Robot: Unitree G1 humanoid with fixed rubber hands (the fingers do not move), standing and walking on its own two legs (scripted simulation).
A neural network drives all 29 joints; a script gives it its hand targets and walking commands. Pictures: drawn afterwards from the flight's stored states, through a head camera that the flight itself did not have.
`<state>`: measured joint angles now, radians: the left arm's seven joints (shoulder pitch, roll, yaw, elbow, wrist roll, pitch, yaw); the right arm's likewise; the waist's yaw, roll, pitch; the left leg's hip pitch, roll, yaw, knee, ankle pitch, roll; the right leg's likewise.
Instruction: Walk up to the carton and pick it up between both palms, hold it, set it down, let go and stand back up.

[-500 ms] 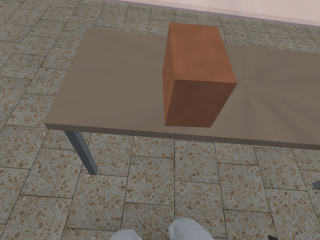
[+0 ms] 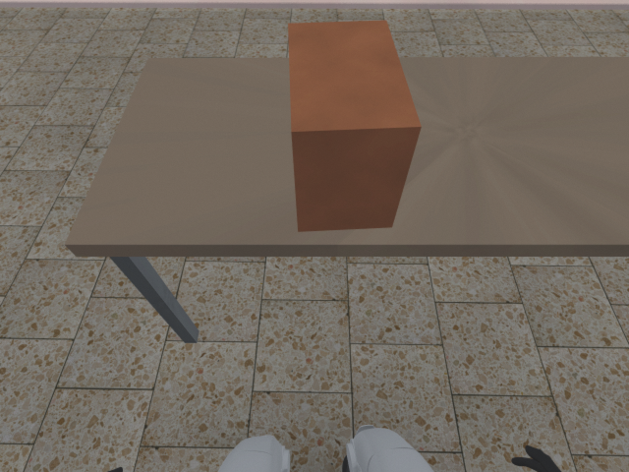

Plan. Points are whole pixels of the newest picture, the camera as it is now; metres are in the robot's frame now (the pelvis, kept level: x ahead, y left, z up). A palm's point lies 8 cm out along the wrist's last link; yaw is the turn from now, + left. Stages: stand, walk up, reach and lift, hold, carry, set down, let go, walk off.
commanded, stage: walk up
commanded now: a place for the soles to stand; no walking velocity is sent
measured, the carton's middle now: (341, 128) +0.64 -0.02 +0.01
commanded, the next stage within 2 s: none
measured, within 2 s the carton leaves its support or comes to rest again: neither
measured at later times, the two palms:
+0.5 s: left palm out of the picture +0.04 +0.34 -0.11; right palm out of the picture +0.05 -0.26 -0.11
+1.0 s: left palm out of the picture +0.07 +0.31 -0.10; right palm out of the picture +0.07 -0.28 -0.11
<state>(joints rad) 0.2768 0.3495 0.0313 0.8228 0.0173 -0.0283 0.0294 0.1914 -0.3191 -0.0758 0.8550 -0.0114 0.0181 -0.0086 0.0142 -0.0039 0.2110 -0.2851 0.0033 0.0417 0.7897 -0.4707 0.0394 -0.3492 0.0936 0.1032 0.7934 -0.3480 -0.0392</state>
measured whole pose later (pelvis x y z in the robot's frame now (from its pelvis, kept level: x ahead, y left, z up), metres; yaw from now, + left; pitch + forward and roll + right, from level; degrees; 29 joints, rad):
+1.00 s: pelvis +0.01 +0.02 +0.00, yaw -2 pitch -6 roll -1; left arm 0.27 0.34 0.03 0.83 0.02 -0.05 0.05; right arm 0.18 -0.34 -0.07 0.87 -0.01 0.03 0.01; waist 0.01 0.02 0.21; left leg -0.25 0.00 0.04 0.86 -0.48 0.04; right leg -0.32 0.09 0.09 0.72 -0.27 -0.02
